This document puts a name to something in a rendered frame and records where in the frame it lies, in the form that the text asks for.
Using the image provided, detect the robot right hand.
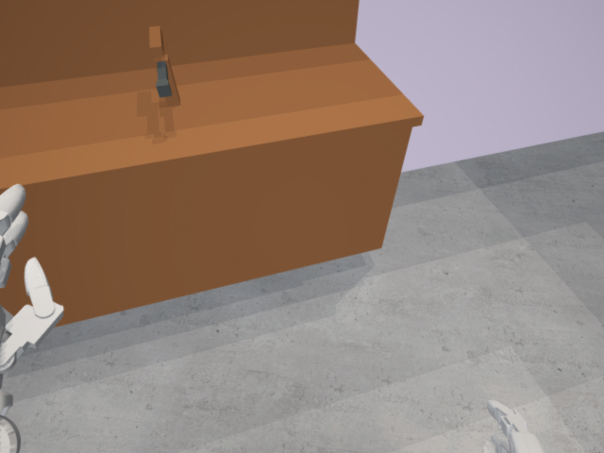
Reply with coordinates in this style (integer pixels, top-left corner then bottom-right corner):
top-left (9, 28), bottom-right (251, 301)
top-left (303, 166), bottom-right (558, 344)
top-left (482, 399), bottom-right (545, 453)

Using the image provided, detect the counter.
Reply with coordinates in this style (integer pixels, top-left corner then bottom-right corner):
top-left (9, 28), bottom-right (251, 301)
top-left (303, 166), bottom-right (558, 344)
top-left (0, 0), bottom-right (424, 327)

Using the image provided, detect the robot left hand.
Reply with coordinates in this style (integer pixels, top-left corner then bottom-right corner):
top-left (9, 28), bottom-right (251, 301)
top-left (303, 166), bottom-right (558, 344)
top-left (0, 184), bottom-right (64, 389)

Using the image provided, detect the tap lever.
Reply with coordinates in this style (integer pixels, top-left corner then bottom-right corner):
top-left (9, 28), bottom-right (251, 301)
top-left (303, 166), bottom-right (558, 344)
top-left (156, 61), bottom-right (172, 97)

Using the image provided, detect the robot left forearm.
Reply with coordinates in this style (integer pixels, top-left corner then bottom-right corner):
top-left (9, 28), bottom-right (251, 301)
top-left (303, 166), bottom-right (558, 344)
top-left (0, 390), bottom-right (21, 453)

